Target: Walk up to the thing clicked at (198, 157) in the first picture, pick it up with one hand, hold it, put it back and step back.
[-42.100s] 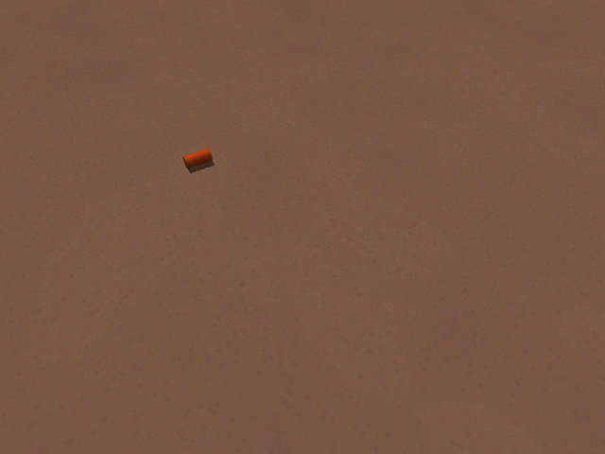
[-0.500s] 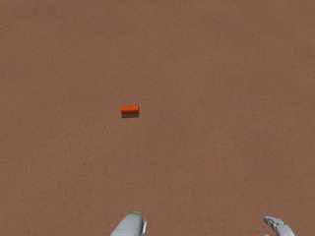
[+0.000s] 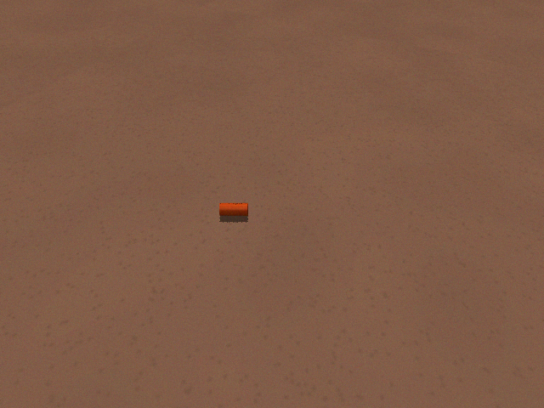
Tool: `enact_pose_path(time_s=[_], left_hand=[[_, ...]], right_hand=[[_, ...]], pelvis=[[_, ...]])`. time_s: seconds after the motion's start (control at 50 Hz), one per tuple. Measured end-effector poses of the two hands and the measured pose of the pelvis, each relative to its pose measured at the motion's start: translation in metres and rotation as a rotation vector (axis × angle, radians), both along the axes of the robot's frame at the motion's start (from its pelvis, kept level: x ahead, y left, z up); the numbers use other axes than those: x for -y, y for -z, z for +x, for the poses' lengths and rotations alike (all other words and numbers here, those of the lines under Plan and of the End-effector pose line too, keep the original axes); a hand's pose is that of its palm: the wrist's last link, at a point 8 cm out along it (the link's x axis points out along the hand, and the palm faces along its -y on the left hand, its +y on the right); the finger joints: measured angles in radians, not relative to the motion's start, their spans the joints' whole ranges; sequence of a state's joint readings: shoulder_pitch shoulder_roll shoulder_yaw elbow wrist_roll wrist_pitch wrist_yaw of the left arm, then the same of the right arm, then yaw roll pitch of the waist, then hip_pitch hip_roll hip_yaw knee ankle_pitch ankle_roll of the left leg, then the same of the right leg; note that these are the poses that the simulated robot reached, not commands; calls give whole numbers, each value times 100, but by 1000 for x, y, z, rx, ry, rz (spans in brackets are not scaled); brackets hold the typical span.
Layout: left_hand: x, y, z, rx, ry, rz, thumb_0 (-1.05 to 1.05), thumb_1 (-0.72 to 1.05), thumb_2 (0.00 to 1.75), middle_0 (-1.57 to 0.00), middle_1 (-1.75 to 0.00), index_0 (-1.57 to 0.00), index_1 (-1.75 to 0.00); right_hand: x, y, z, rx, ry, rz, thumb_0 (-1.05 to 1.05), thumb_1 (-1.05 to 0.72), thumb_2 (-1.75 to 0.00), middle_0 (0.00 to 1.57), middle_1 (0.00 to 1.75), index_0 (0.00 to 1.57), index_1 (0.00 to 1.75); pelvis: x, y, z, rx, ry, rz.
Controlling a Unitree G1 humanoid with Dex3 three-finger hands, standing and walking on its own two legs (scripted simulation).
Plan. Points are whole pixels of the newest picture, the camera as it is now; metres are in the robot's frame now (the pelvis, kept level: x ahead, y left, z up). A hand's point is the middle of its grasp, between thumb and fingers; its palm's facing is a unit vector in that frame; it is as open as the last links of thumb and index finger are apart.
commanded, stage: step back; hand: left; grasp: from above
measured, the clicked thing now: (233, 209) +1.14 +0.18 -0.73
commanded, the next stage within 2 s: stand in 0.60 s
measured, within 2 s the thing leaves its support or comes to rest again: neither
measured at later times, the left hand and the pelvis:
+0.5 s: hand out of the picture +0.15 +0.26 -0.14, palm faces +0.01 -0.94 -0.34, open 7.4 cm; pelvis +0.04 +0.01 +0.01, yaw +0 degrees
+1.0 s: hand out of the picture +0.12 +0.25 -0.14, palm faces -0.01 -0.94 -0.33, open 7.4 cm; pelvis +0.03 +0.00 +0.02, yaw +0 degrees
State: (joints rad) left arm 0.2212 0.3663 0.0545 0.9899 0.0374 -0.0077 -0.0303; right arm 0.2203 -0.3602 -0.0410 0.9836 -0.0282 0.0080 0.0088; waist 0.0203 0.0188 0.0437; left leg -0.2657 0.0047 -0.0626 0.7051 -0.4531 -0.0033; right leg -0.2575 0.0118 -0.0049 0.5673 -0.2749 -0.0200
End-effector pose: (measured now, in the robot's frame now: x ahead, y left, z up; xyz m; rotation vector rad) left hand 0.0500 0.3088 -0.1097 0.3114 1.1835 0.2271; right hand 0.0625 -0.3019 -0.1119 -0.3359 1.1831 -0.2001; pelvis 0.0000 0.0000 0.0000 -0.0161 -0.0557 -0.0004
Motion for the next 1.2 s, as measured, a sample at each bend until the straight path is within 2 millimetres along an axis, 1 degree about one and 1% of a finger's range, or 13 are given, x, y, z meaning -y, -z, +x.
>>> enact_pose_path(time_s=[0.08,0.16,0.26,0.36,0.48,0.56,0.62,0.7,0.8,1.08,1.2], left_hand=[[2,1,0,8,-16,-17,1,90,89,-20,-30,-20,-30],[-2,6,10,-3,-15,-35,1,90,89,-20,-30,-20,-30],[-3,7,31,-10,-4,-39,1,90,89,-20,-30,-20,-30],[-1,3,56,12,12,-29,1,90,89,-20,-30,-20,-30],[1,-4,85,58,29,-15,1,90,89,-20,-30,-20,-30],[2,-7,98,81,36,-10,0,90,89,-20,-30,-20,-30],[2,-8,102,84,35,-11,0,90,89,-20,-30,-20,-30],[5,-9,99,61,29,-20,0,90,89,-20,-30,-20,-30],[10,-10,89,31,29,-30,0,90,89,-20,-30,-20,-30],[11,-10,46,-43,12,-24,0,90,89,-20,-30,-20,-30],[11,-10,32,-69,3,-17,0,90,89,-20,-30,-20,-30]], right_hand=[[1,-2,8,3,-21,-14,1,-90,-90,21,30,21,30],[-5,-5,10,-9,-15,-28,1,-90,-90,20,30,20,30],[-11,-10,20,-25,-8,-17,1,-90,-90,20,30,21,30],[-13,-9,41,-5,0,-8,1,-90,-90,21,30,21,30],[-14,-7,65,29,-1,-1,1,-90,-90,21,30,21,30],[-15,-7,77,47,-3,4,1,-90,-90,20,30,21,30],[-16,-8,81,50,-5,7,1,-90,-90,20,30,21,30],[-18,-11,81,45,-1,16,1,-90,-90,20,30,20,30],[-17,-13,75,30,3,20,1,-90,-90,20,30,21,30],[-11,-10,40,-31,13,29,1,-90,-90,20,30,20,30],[-8,-7,26,-64,18,33,1,-90,-90,20,30,20,30]], pelvis=[[-6,-1,2,-11,-15,5],[-12,-1,10,-17,-13,17],[-9,-6,22,-26,-4,8],[-8,-7,32,-32,-4,7],[-8,-7,38,-32,-6,9],[-8,-7,41,-30,-6,10],[-8,-8,42,-28,-6,11],[-8,-12,42,-24,-6,12],[-8,-16,38,-17,-6,14],[-3,-20,24,-16,-6,17],[-1,-20,21,-22,-8,17]])
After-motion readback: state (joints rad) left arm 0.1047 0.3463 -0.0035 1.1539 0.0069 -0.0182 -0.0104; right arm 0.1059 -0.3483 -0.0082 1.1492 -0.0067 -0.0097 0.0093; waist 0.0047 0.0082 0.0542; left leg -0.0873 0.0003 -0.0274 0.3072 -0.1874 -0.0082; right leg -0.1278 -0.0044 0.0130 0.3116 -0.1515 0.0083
